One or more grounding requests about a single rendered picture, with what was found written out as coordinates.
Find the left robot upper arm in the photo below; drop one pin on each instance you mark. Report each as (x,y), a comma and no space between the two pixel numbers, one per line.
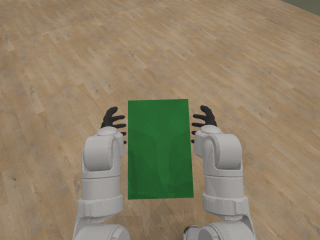
(103,232)

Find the robot right shin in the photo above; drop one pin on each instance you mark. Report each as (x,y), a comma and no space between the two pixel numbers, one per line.
(194,226)

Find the carton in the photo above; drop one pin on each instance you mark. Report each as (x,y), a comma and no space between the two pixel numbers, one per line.
(159,149)

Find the right robot forearm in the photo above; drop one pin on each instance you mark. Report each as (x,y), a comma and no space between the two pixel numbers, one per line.
(223,170)

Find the robot left hand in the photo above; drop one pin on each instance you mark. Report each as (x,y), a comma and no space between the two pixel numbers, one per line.
(108,120)

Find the robot right hand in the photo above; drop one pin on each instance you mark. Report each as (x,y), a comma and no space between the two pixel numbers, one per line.
(209,119)

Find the left robot forearm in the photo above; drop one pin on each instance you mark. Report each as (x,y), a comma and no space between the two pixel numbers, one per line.
(101,197)

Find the right robot upper arm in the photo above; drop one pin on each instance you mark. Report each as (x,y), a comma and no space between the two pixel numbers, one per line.
(226,230)

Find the robot right thigh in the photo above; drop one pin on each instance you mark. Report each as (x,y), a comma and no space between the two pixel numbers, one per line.
(191,234)

